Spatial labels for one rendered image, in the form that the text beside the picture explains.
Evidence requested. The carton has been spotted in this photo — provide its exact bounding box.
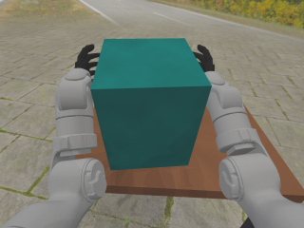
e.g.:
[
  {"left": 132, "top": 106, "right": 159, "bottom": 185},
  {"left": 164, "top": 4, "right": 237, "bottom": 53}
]
[{"left": 90, "top": 38, "right": 212, "bottom": 171}]

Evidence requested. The left robot hand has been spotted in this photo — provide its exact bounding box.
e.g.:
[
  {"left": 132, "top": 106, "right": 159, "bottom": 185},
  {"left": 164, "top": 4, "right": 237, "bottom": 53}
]
[{"left": 75, "top": 44, "right": 101, "bottom": 82}]

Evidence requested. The left robot forearm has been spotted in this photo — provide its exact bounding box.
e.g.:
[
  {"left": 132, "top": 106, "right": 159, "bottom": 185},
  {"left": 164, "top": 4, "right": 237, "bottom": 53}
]
[{"left": 47, "top": 67, "right": 98, "bottom": 193}]

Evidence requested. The robot left upper arm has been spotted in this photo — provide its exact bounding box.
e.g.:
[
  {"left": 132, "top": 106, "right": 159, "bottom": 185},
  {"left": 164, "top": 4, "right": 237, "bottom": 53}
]
[{"left": 0, "top": 158, "right": 107, "bottom": 228}]

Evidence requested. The robot right upper arm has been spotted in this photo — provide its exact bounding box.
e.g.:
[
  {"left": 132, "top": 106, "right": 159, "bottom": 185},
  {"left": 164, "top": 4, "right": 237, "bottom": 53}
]
[{"left": 218, "top": 153, "right": 304, "bottom": 228}]

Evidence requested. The right robot forearm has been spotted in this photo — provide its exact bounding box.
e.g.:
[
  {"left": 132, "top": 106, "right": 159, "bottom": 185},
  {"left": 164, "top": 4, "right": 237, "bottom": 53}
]
[{"left": 205, "top": 71, "right": 281, "bottom": 188}]

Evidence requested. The right robot hand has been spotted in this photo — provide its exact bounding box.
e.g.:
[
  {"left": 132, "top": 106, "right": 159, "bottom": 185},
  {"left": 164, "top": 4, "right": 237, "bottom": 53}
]
[{"left": 193, "top": 45, "right": 215, "bottom": 73}]

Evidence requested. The table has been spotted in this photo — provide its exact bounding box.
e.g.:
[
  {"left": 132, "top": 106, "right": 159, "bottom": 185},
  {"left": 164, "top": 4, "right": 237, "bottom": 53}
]
[{"left": 75, "top": 104, "right": 304, "bottom": 228}]

